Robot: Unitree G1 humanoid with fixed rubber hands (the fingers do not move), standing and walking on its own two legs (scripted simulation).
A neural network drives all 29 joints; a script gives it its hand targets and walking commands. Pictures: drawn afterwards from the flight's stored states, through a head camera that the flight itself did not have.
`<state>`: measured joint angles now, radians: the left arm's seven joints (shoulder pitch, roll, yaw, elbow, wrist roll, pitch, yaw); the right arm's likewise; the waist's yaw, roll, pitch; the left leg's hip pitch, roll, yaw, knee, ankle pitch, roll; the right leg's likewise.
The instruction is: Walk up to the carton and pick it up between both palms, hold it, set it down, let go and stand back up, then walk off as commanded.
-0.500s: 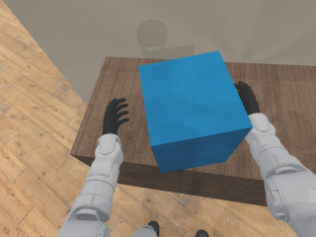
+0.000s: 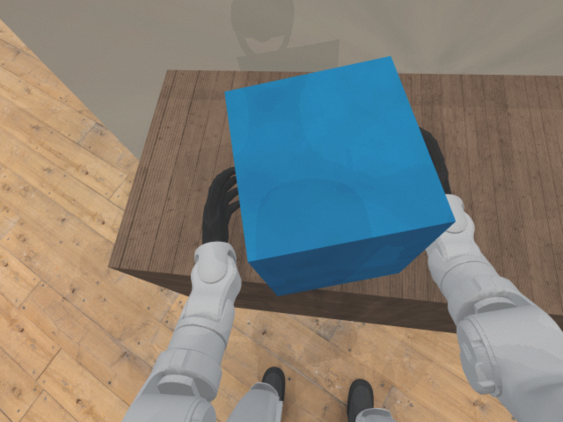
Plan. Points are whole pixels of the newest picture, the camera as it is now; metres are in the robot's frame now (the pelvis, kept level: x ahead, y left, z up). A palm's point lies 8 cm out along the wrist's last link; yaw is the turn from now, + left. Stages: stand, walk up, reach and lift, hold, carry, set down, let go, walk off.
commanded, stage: reach and lift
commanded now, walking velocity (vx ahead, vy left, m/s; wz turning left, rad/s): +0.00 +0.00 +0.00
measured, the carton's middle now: (324, 195) +0.41 +0.04 -0.02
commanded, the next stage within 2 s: none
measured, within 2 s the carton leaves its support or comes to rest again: neither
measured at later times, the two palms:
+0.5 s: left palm (223, 232) +0.34 +0.18 -0.03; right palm (426, 192) +0.44 -0.10 -0.03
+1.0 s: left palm (223, 234) +0.34 +0.18 -0.03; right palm (426, 193) +0.44 -0.10 -0.03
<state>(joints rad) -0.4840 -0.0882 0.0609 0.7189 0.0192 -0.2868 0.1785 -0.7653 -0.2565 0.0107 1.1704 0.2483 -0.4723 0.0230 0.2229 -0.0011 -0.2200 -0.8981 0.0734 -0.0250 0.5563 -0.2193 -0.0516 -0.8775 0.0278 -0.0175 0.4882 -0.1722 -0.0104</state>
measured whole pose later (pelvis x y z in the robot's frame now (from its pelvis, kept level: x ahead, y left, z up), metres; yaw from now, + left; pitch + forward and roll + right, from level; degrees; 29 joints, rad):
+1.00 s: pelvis +0.00 +0.00 +0.00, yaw +0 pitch +32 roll -2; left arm -0.47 -0.16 0.26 0.82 0.13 -0.51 0.22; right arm -0.79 -0.15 -0.04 1.28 0.03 -0.58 -0.09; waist 0.15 0.00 -0.23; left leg -0.90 0.07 -0.03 0.56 -0.23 -0.05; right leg -0.88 0.03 -0.02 0.49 -0.18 -0.01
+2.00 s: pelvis +0.00 +0.00 +0.00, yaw +0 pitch +31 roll -3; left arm -0.42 -0.16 0.21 0.86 0.02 -0.54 0.19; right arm -0.66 -0.14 -0.04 1.13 0.03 -0.51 -0.10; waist 0.12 0.01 -0.26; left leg -0.90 0.08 -0.05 0.59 -0.23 -0.05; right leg -0.86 0.03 -0.04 0.49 -0.17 -0.01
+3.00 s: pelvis -0.03 -0.02 +0.02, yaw +2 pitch +7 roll -1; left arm -0.61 -0.01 0.12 0.77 0.08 0.21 0.15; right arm -0.76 -0.10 -0.07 1.00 0.03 0.15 -0.18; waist 0.05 0.00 -0.21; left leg -0.42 0.07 -0.06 0.50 -0.21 -0.05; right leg -0.41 0.03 -0.04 0.48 -0.19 -0.01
